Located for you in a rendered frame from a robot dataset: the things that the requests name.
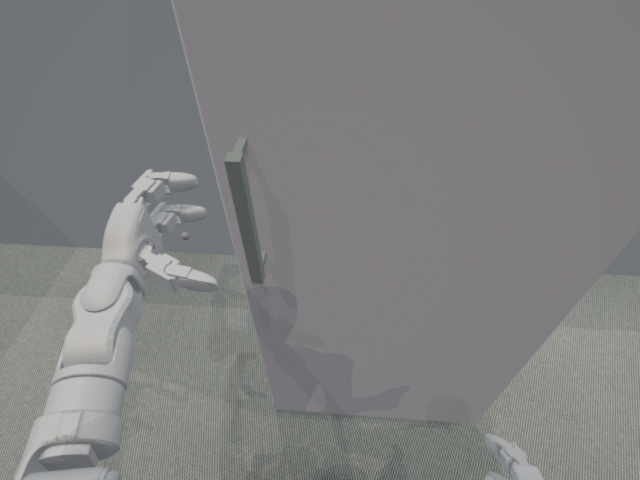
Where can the robot left forearm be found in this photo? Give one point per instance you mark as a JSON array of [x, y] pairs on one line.
[[81, 421]]

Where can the fridge door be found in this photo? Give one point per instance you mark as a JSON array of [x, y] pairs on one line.
[[436, 184]]

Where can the handle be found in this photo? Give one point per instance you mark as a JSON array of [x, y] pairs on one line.
[[239, 186]]

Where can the robot left hand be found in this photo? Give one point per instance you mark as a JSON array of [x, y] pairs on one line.
[[130, 228]]

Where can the robot right hand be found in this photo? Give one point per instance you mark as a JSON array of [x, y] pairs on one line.
[[511, 458]]

